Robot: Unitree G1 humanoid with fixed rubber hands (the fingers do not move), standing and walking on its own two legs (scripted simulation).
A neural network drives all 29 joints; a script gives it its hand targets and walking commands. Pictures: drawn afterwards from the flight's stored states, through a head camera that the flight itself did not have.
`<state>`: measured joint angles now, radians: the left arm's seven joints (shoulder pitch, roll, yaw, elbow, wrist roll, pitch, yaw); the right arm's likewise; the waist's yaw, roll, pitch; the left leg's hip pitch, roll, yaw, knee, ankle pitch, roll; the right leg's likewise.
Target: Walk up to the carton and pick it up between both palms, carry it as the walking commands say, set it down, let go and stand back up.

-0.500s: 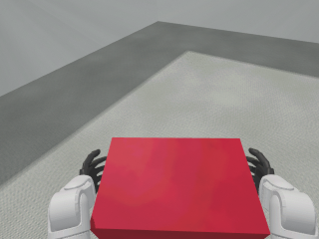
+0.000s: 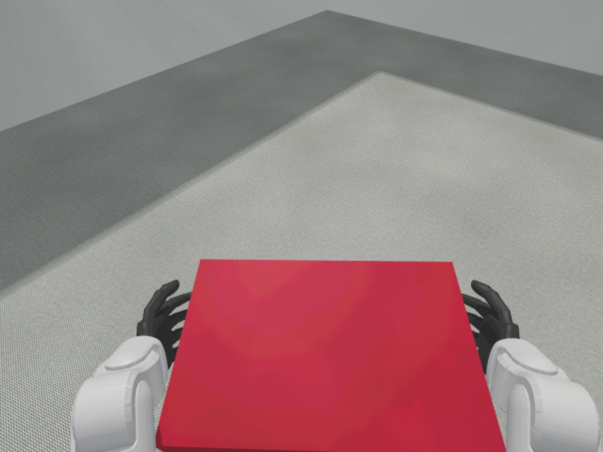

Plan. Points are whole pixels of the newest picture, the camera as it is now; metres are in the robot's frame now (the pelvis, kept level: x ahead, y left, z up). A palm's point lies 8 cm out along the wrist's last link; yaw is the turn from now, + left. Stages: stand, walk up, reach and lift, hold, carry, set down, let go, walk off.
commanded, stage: carry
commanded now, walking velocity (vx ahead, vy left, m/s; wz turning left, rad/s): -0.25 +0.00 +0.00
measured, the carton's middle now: (323, 380) +0.24 +0.01 +0.00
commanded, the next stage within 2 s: none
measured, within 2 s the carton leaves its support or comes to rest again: neither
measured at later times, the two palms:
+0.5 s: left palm out of the picture +0.06 +0.18 +0.07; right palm out of the picture +0.07 -0.21 +0.08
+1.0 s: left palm out of the picture -0.11 +0.13 +0.08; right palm out of the picture -0.15 -0.25 +0.06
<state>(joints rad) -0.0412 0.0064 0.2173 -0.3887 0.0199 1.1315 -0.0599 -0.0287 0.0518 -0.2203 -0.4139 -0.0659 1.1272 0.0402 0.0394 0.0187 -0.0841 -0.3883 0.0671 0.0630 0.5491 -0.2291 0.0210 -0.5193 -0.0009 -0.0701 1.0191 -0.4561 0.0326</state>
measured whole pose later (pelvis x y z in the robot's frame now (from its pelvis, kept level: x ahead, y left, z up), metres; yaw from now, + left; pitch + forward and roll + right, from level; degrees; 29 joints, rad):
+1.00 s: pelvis -0.37 -0.03 +0.00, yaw -3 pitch +3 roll +1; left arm -0.02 -0.07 0.21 -0.37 0.07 1.12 -0.05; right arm -0.02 -0.01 -0.23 -0.39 -0.05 1.14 0.06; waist -0.02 0.03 -0.09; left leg -0.60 0.04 0.08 0.92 -0.42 -0.04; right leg -0.31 -0.04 -0.09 0.54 -0.29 -0.03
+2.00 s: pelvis -0.74 -0.03 +0.00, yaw -3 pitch +4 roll +2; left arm -0.01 -0.07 0.22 -0.46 0.08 1.13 -0.05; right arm -0.07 -0.02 -0.22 -0.40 -0.02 1.13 0.05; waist -0.02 0.00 -0.07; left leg -0.37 0.00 0.06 0.80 -0.48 -0.03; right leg -0.44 -0.06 -0.09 0.52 -0.15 -0.04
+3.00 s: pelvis -1.01 -0.03 +0.00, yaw -2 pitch +3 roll +0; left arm -0.03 -0.01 0.21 -0.38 0.05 1.17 -0.05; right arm -0.04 0.03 -0.21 -0.38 -0.07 1.16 0.04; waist 0.02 -0.01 -0.11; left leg -0.34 0.04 0.08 0.54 -0.24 0.00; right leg -0.39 -0.04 -0.11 0.51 -0.17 -0.02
